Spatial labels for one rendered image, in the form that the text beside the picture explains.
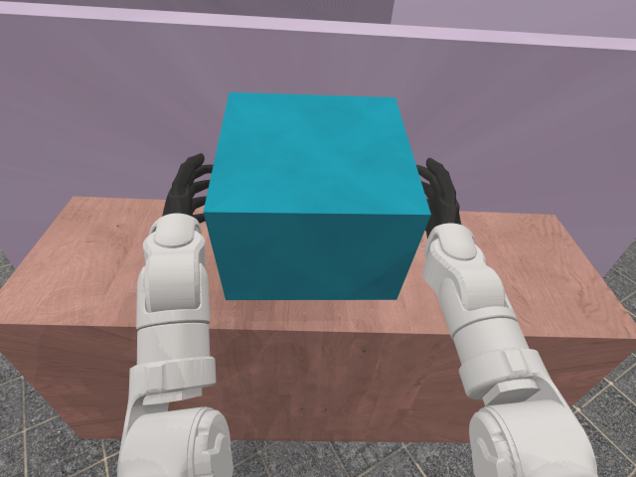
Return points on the robot left hand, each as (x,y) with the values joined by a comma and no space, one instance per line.
(180,197)

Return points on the robot left forearm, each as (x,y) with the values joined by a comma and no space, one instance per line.
(173,313)

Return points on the left robot upper arm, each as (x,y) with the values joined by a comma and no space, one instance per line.
(192,442)

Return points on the pedestal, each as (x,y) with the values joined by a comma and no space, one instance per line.
(299,370)

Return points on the robot right forearm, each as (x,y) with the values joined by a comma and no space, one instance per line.
(497,365)

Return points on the carton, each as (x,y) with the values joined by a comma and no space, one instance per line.
(314,197)

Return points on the robot right hand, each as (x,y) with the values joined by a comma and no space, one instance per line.
(441,195)

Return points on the right robot upper arm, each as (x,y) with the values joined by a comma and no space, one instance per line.
(537,438)

